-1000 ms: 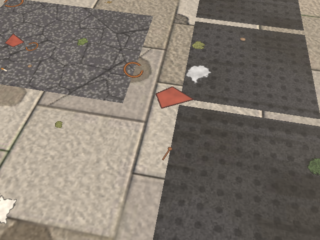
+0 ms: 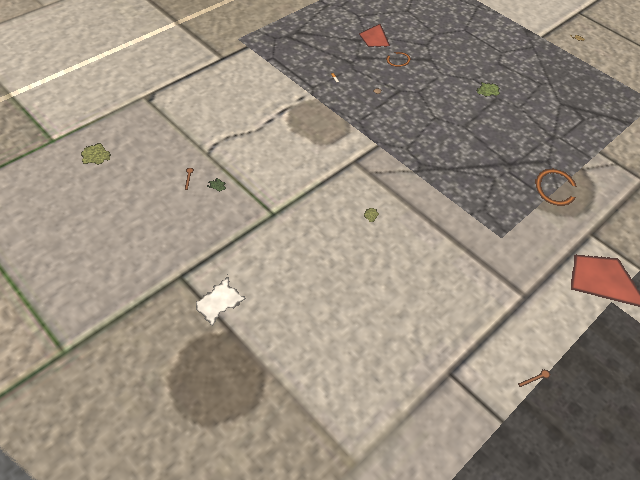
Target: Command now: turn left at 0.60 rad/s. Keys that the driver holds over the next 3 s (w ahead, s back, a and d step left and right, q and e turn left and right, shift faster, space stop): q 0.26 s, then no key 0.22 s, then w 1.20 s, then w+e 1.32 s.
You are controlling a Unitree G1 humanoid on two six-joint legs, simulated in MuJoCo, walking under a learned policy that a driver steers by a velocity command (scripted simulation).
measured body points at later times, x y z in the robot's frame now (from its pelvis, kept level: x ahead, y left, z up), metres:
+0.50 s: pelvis +0.00 -0.03 +0.00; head +0.04 -0.04 +0.45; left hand +0.07 +0.27 -0.09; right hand +0.22 -0.28 -0.11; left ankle -0.06 +0.11 -0.68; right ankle +0.04 -0.14 -0.74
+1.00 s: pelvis +0.13 -0.01 -0.01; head +0.15 +0.00 +0.44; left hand +0.28 +0.28 -0.09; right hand +0.18 -0.29 -0.13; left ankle -0.06 +0.10 -0.74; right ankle +0.28 -0.09 -0.73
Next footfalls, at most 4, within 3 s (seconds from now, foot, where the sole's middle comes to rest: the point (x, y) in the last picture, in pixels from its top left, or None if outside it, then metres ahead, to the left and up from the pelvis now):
0.28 right None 0.08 -0.13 -0.78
0.64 left None -0.02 0.10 -0.78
1.04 right None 0.32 -0.08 -0.78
1.58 left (203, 409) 0.57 0.23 -0.78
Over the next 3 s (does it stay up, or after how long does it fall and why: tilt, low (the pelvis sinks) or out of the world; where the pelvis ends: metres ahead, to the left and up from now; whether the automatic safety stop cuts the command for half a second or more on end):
stays up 1.21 0.10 0.00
